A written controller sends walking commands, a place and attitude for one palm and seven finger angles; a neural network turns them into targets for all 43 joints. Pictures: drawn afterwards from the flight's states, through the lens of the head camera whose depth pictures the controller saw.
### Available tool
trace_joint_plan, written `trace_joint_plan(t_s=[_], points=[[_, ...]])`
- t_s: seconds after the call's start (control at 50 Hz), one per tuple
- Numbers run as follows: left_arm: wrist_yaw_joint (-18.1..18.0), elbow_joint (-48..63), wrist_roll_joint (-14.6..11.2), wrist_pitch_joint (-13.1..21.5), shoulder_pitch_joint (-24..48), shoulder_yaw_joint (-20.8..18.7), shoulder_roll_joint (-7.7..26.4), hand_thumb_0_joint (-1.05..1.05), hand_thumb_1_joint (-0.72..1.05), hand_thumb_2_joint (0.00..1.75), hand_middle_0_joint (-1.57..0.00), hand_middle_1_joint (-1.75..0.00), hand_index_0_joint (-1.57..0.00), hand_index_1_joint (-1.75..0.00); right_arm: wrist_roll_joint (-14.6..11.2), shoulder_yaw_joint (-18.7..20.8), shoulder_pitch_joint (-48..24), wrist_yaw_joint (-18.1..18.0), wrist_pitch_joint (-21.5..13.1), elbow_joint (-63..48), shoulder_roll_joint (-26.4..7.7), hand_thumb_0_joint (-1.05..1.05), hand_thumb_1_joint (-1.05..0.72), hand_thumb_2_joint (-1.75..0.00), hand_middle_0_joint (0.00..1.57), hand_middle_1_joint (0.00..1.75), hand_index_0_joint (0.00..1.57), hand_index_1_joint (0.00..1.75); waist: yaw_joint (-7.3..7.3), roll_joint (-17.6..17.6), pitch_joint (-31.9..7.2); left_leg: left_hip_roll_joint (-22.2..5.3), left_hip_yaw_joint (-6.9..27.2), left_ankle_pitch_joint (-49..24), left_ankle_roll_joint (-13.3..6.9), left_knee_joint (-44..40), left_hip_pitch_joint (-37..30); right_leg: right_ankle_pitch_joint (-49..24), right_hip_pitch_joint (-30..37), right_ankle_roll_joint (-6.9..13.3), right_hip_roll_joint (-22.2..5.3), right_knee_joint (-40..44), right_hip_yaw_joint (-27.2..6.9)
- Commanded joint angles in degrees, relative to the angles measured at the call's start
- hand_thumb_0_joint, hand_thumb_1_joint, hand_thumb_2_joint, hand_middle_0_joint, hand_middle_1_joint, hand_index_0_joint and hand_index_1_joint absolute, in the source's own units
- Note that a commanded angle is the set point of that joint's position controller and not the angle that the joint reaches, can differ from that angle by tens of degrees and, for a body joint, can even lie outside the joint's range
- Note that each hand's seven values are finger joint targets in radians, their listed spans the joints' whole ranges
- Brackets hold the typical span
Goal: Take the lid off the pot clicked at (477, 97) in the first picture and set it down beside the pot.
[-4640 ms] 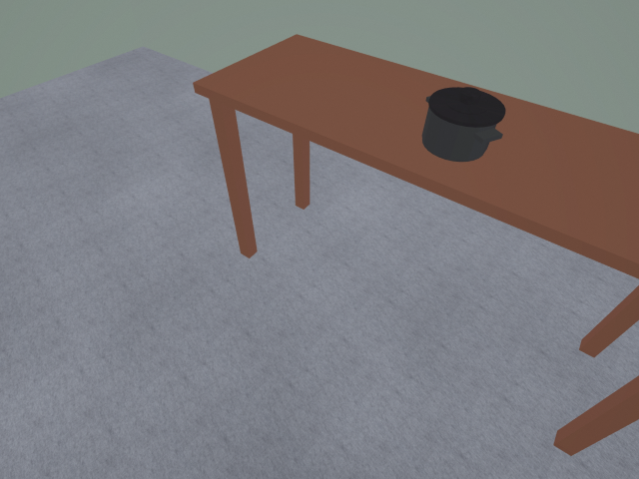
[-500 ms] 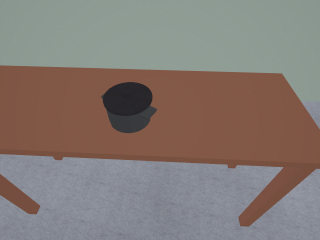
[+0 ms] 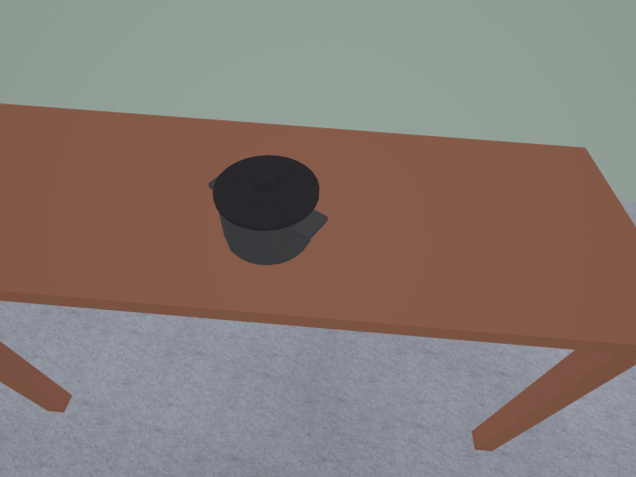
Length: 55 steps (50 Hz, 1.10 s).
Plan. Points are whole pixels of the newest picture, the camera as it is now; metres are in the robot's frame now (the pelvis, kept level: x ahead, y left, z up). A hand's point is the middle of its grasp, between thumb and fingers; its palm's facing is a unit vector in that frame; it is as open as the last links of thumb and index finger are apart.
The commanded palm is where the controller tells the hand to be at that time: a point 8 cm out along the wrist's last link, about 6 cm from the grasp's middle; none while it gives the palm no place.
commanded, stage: come to a stop and stand still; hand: left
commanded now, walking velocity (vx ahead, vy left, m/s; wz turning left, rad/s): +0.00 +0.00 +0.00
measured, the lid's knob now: (265, 178) +0.49 +0.12 +0.10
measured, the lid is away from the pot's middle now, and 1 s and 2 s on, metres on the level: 0.00 0.00 0.00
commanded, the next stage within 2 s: look again from close up in 0.02 s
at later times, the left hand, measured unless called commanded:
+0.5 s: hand out of the picture -0.03 +0.19 -0.18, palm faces +0.01 -0.98 -0.19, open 7.4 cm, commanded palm none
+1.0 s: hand out of the picture -0.03 +0.19 -0.17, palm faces +0.09 -0.98 -0.18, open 7.3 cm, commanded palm +0.04 +0.24 -0.06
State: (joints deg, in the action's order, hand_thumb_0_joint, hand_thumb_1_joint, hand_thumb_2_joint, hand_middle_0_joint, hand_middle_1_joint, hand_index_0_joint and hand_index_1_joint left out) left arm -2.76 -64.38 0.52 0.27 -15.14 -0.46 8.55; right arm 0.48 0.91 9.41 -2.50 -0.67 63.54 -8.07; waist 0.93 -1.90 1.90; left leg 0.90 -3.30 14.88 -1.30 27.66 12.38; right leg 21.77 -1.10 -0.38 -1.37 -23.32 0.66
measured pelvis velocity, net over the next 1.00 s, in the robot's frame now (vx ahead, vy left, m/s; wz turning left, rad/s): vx -0.04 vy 0.02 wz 0.01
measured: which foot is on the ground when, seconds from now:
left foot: down 0.00-1.00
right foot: down 0.00-1.00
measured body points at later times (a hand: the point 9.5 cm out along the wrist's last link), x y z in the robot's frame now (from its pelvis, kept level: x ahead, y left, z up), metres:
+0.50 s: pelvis -0.04 +0.01 -0.01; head -0.03 +0.03 +0.44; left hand -0.03 +0.24 -0.17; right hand -0.02 -0.22 -0.16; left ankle +0.00 +0.10 -0.74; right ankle -0.10 -0.12 -0.74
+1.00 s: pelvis -0.04 +0.02 +0.00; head -0.02 +0.04 +0.44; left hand -0.04 +0.24 -0.15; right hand +0.01 -0.22 -0.14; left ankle +0.00 +0.10 -0.74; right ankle -0.10 -0.12 -0.74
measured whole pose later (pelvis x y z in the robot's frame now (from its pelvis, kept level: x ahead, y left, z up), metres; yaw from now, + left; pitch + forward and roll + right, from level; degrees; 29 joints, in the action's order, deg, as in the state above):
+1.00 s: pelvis -0.04 +0.02 +0.00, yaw +1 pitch +0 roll -1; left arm -4.3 -42.9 -2.1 -3.3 -24.5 2.2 10.3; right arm -1.5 -0.1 16.0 -1.4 -3.5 54.8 -9.8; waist 1.7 -1.4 3.5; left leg 0.1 -2.6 13.4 -2.4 32.4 18.8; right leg 20.4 -7.2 -1.0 -0.6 -28.0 1.3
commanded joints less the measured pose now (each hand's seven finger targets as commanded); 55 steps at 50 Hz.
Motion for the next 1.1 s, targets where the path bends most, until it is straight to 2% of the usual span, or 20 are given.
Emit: trace_joint_plan(t_s=[0.0,0.08,0.1,0.12,0.14,0.18,0.22,0.32,0.46,0.6,0.84,0.9,0.92,0.94,0.96,0.98,1.0,1.02,1.06,1.08], points=[[-0.4,0.6,0.1,0.5,-5.8,-1.0,5.3,0.00,0.90,0.90,-0.20,-0.30,-0.20,-0.30,0.0,1.0,4.3,-0.1,-0.1,-0.7,-6.7,0.00,-0.90,-0.90,0.20,0.30,0.20,0.30,-0.63,1.2,-2.4,-7.2,7.0,-29.0,-1.0,-2.4,-8.6,-26.2,-4.9,1.4,-5.4,2.5,-2.1],[-0.3,0.9,0.1,0.3,-4.9,-0.9,6.1,0.00,0.90,0.90,-0.20,-0.30,-0.20,-0.30,0.0,0.7,3.5,0.3,0.1,-0.5,-7.0,0.00,-0.90,-0.90,0.20,0.30,0.20,0.30,-0.49,0.2,0.8,-6.9,7.0,-23.4,-0.7,-4.3,-6.6,-22.3,-5.9,1.3,-5.3,4.0,-2.2],[-2.2,2.5,1.7,2.7,-8.2,-0.1,6.5,0.00,0.90,0.90,-0.20,-0.30,-0.20,-0.30,0.1,0.6,2.6,1.1,-1.1,-5.5,-9.6,0.00,-0.90,-0.90,0.20,0.30,0.20,0.30,-0.42,0.9,4.6,-5.9,4.0,-28.8,0.1,7.7,-3.5,-37.9,-13.4,-0.2,-5.6,2.5,-5.5],[-1.7,5.2,1.0,2.8,-5.8,-0.6,8.6,0.00,0.90,0.90,-0.20,-0.30,-0.20,-0.30,0.2,0.5,5.5,1.6,-0.9,-6.1,-7.0,0.00,-0.90,-0.90,0.20,0.30,0.20,0.30,-1.96,-1.6,2.6,-5.9,5.1,-12.2,-0.7,5.6,0.8,-32.5,-10.0,1.9,-7.2,1.7,-5.1],[-0.9,5.9,0.5,2.1,-3.8,-0.9,8.6,0.00,0.90,0.90,-0.20,-0.30,-0.20,-0.30,0.6,1.1,3.9,1.7,-0.3,-6.4,-6.7,0.00,-0.90,-0.90,0.20,0.30,0.20,0.30,-1.11,2.9,0.8,-4.6,4.5,-9.9,-0.3,3.1,-0.6,-30.8,-8.8,3.7,-7.5,0.2,-5.1],[-0.8,7.8,0.3,2.2,-3.3,-0.7,7.7,0.00,0.90,0.90,-0.20,-0.30,-0.20,-0.30,0.5,0.9,5.3,1.6,0.1,-7.7,-8.3,0.00,-0.90,-0.90,0.20,0.30,0.20,0.30,-2.04,-1.2,-0.4,-5.7,5.8,-10.6,-0.8,3.8,1.0,-19.5,-10.5,3.9,-4.9,-0.5,-4.0],[-0.8,8.3,0.3,2.1,-4.7,-0.5,7.5,0.00,0.90,0.90,-0.20,-0.30,-0.20,-0.30,0.4,0.9,5.6,1.5,-0.4,-8.0,-8.7,0.00,-0.90,-0.90,0.20,0.30,0.20,0.30,-1.56,0.9,-2.7,-6.3,6.4,-16.3,-1.4,3.9,-0.3,-20.5,-9.4,3.8,-4.2,-2.4,-3.5],[-0.4,9.1,0.4,0.9,-5.3,-0.4,7.7,0.00,0.90,0.90,-0.20,-0.30,-0.20,-0.30,0.3,0.6,5.1,1.5,-0.1,-9.0,-8.5,0.00,-0.90,-0.90,0.20,0.30,0.20,0.30,-0.88,3.5,1.8,-6.4,8.4,-6.4,-2.1,0.4,3.6,-4.9,-12.5,3.7,-2.5,-1.3,-3.2],[0.0,9.1,0.4,0.1,-6.2,-0.1,7.9,0.00,0.90,0.90,-0.20,-0.30,-0.20,-0.30,0.2,0.6,6.6,1.5,-0.2,-9.1,-8.5,0.00,-0.90,-0.90,0.20,0.30,0.20,0.30,-0.49,3.2,2.4,-6.4,9.8,1.6,-2.1,-3.0,5.1,0.1,-13.5,3.3,-1.8,-1.2,-2.6],[0.1,8.0,0.5,0.2,-7.9,0.2,7.3,0.00,0.90,0.90,-0.20,-0.30,-0.20,-0.30,-0.1,0.5,7.2,1.3,-0.6,-8.4,-7.8,0.00,-0.90,-0.90,0.20,0.30,0.20,0.30,-0.26,4.6,1.1,-6.8,9.8,-0.8,-2.3,-4.0,3.4,-2.6,-12.9,2.9,-2.2,-0.9,-2.8],[0.3,6.3,0.4,0.6,-9.0,0.5,7.3,0.00,0.90,0.90,-0.20,-0.30,-0.20,-0.30,-0.4,0.7,7.4,1.3,-0.8,-7.3,-6.9,0.00,-0.90,-0.90,0.20,0.30,0.20,0.30,-0.31,1.4,0.8,-6.6,8.2,-5.3,-2.0,-2.8,1.0,-7.9,-12.3,2.7,-3.4,1.0,-3.3],[0.3,6.0,0.4,0.7,-9.1,0.5,6.8,0.00,0.90,0.90,-0.20,-0.30,-0.20,-0.30,-0.4,0.7,7.0,1.2,-0.9,-7.0,-7.0,0.00,-0.90,-0.90,0.20,0.30,0.20,0.30,-0.39,2.4,0.8,-6.5,7.8,-7.1,-1.9,-2.6,0.2,-9.4,-12.5,2.6,-3.7,0.9,-3.7],[-1.5,4.8,1.4,1.6,-10.8,0.4,6.6,0.00,0.90,0.90,-0.20,-0.30,-0.20,-0.30,-0.2,0.3,2.8,1.3,-0.8,-9.7,-9.1,0.00,-0.90,-0.90,0.20,0.30,0.20,0.30,0.18,6.1,1.4,-6.6,6.4,-13.6,-0.4,6.1,-0.5,-18.6,-14.8,2.6,-5.2,3.6,-7.4],[-5.1,80.0,-7.8,10.4,24.6,-7.6,27.4,0.00,0.90,0.90,-0.24,-0.35,-0.24,-0.35,-3.1,2.0,3.2,0.7,-9.2,-26.1,-16.6,0.00,-0.90,-0.90,0.20,0.30,0.20,0.30,-2.06,18.6,-20.6,-0.8,8.5,-14.6,1.3,1.1,-12.4,-20.2,-10.7,3.0,-2.3,-1.5,-2.5],[-7.3,73.9,-4.6,6.1,5.5,3.1,14.1,0.00,0.90,0.90,-0.29,-0.40,-0.29,-0.40,-5.3,0.3,2.2,-1.4,-15.1,-24.7,-9.9,0.00,-0.90,-0.90,0.20,0.30,0.20,0.30,-0.63,20.4,-22.7,-3.2,4.9,-19.5,3.5,-1.7,-15.5,-18.7,-9.4,4.6,-0.6,-3.5,-1.0],[-8.5,65.2,-4.2,1.7,0.2,2.8,8.0,0.00,0.90,0.90,-0.33,-0.44,-0.33,-0.44,-5.1,0.2,1.6,-2.0,-16.0,-20.5,-10.9,0.00,-0.90,-0.90,0.20,0.30,0.20,0.30,-0.64,15.3,-21.2,-3.7,5.5,-20.9,4.2,-3.2,-13.2,-17.9,-8.0,4.5,-0.2,-2.9,1.5],[-8.5,65.3,-4.4,-2.4,-10.3,6.3,0.5,0.00,0.90,0.90,-0.38,-0.49,-0.38,-0.49,-5.7,0.3,1.5,-1.3,-16.3,-22.2,-9.6,0.00,-0.90,-0.90,0.20,0.30,0.20,0.30,-0.71,14.2,-16.8,-3.5,7.3,-21.0,2.8,-4.7,-14.6,-16.8,-9.1,3.2,0.2,-3.2,3.1],[-8.8,63.5,-3.3,-3.4,-14.0,4.1,1.7,0.00,0.90,0.90,-0.42,-0.54,-0.42,-0.54,-4.3,-0.1,-0.1,-0.9,-16.5,-23.0,-10.1,0.00,-0.90,-0.90,0.20,0.30,0.20,0.30,0.41,10.6,-12.6,-3.0,7.8,-22.3,2.2,-5.3,-13.7,-16.4,-10.0,2.6,0.8,-2.7,4.3],[-6.9,44.6,-0.3,-5.5,-24.8,7.7,-5.4,0.00,0.90,0.90,-0.51,-0.64,-0.51,-0.64,-2.6,1.3,-1.4,0.8,-14.3,-24.6,-10.9,0.00,-0.90,-0.90,0.20,0.30,0.20,0.30,0.05,-4.5,-0.4,-3.0,7.5,-18.3,1.0,-4.9,-4.1,-14.7,-15.9,1.8,1.7,0.4,6.1],[-5.3,44.1,0.1,-5.5,-26.8,5.6,-3.7,0.00,0.90,0.90,-0.55,-0.68,-0.55,-0.68,-2.2,2.6,-2.6,1.6,-12.4,-26.7,-11.3,0.00,-0.90,-0.90,0.20,0.30,0.20,0.30,0.49,-9.0,2.7,-3.4,7.5,-15.4,0.7,-4.6,-0.5,-13.8,-17.1,1.5,1.6,0.7,6.0]])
